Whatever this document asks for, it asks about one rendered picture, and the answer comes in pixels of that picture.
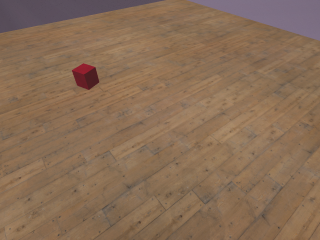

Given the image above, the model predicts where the carton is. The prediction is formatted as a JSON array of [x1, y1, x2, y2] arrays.
[[72, 63, 99, 90]]

